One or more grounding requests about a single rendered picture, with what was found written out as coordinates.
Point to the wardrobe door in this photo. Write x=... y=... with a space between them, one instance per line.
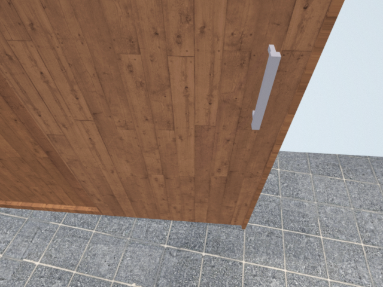
x=30 y=168
x=149 y=102

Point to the handle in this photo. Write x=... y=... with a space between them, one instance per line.
x=266 y=87

